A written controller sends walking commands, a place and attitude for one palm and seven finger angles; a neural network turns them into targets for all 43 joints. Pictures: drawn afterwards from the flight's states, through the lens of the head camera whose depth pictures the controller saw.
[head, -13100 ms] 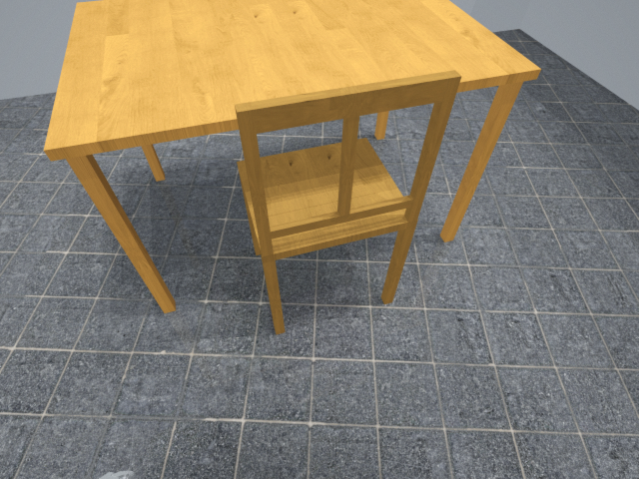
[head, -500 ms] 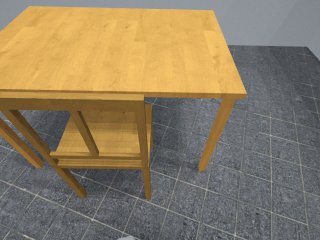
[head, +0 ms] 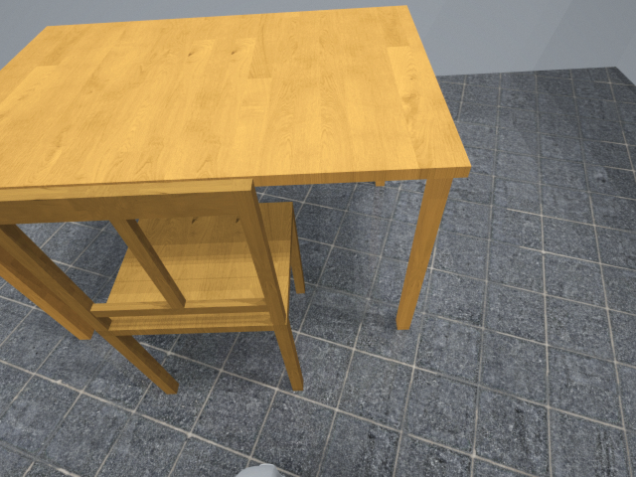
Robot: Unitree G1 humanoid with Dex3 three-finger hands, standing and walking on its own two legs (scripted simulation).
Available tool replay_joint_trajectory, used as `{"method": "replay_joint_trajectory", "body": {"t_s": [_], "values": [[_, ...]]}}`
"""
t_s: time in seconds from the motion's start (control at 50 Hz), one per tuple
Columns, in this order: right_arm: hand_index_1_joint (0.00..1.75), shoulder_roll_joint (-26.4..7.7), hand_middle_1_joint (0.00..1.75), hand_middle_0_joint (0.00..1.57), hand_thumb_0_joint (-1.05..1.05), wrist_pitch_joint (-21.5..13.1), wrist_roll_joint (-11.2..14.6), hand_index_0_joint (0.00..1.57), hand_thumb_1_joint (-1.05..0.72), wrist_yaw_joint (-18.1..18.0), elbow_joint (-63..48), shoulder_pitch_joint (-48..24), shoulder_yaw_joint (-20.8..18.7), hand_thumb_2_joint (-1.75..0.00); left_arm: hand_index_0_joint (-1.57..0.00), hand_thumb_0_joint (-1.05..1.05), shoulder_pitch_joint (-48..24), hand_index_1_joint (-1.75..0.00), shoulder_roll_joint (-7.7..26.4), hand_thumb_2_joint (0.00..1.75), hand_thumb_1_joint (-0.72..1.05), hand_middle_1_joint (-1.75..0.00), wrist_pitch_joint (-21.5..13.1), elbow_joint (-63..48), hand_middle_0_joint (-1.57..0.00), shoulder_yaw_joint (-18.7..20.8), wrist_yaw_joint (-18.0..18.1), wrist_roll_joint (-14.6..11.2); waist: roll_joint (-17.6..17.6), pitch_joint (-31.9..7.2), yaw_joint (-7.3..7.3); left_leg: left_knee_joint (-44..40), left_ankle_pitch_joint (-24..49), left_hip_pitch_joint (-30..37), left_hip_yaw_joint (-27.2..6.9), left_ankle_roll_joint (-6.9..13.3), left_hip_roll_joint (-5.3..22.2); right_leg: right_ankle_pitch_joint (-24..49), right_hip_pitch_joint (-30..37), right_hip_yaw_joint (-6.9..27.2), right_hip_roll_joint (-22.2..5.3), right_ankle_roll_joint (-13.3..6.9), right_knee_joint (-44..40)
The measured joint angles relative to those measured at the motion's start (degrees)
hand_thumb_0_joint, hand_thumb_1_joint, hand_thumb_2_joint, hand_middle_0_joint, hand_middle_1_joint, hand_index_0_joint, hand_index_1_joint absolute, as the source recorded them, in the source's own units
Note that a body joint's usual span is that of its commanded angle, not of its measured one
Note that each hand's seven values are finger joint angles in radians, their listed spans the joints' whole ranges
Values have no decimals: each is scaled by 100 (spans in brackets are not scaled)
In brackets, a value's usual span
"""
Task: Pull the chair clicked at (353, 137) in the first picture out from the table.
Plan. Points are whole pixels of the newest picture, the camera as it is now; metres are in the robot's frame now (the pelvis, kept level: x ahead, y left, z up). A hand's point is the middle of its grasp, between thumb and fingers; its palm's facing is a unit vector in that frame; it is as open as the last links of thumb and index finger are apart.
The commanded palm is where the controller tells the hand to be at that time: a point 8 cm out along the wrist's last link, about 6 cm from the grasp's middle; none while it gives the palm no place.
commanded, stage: come to a stop and stand still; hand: left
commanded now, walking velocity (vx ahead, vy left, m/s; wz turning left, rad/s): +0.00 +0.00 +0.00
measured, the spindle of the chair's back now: (153, 266) +0.46 +0.34 -0.08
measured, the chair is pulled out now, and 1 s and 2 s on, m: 0.00 0.00 0.00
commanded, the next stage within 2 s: look again from close up in 0.46 s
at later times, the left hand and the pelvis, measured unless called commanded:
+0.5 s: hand out of the picture -0.02 +0.15 -0.16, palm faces +0.04 -0.98 -0.19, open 7.3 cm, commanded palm none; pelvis -0.02 -0.02 +0.02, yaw +0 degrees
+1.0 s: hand out of the picture -0.02 +0.20 -0.16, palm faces +0.02 -0.98 -0.21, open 7.4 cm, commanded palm none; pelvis -0.03 +0.02 +0.01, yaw +0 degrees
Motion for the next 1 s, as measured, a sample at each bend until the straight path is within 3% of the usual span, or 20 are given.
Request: {"method": "replay_joint_trajectory", "body": {"t_s": [0.1, 0.22, 0.34, 0.56, 0.66, 0.76, 1.0], "values": [[30, 10, 30, 20, 1, -59, 21, 20, -91, 15, 183, 261, 68, -90, -20, 1, 71, -30, -211, 90, 91, -30, -54, 193, -20, -106, -26, -28, -23, -145, -79, 637, -235, 214, -42, 18, -175, 368, 141, 8, 58, -110, -466], [30, 222, 30, 20, 1, -254, 27, 20, -91, -60, 541, 575, 241, -90, -21, 1, -59, -30, -216, 90, 93, -30, -141, 414, -20, -114, 15, -128, -38, -221, -108, -1123, 419, 1279, -111, 20, -88, 457, 108, -191, 281, -158, -579], [30, 524, 30, 20, 1, -328, 26, 20, -91, -90, 851, 708, 402, -90, -20, 1, -130, -30, -128, 90, 93, -30, -154, 638, -20, -122, 29, -175, -264, -191, 2, -1512, 693, 1537, -77, -30, -119, 746, 393, -159, 263, -166, -1027], [30, 618, 30, 20, 0, -353, 3, 20, -91, -79, 807, 887, 420, -90, -20, 1, 238, -30, -301, 90, 91, -30, -130, 806, -20, -140, 5, -152, -206, -247, -12, -1705, 853, 1552, -26, 3, -135, 927, 401, -110, 255, -149, -1237], [30, 433, 30, 20, 0, -360, 3, 20, -91, -5, 462, 908, 415, -90, -20, 1, 463, -30, -448, 90, 91, -30, -294, 660, -20, -220, 84, -94, -19, -190, -78, -910, 548, 1084, -98, 93, -99, 794, 125, -140, 293, -107, -845], [30, 396, 30, 20, 0, -470, -15, 20, -91, -16, 290, 993, 460, -90, -20, 1, 495, -30, -414, 90, 91, -30, -210, 584, -20, -222, 46, -100, -80, -292, -90, -788, 399, 1100, -40, 205, -282, 601, 46, -78, 104, 23, -525], [30, 388, 30, 20, 1, -557, -8, 20, -92, -35, 414, 886, 567, -90, -20, 1, 334, -30, -224, 90, 91, -30, -201, 441, -20, -216, 29, -112, -197, -319, -5, -1177, 565, 1353, 96, 366, -507, 650, 153, 70, -107, 183, -640]]}}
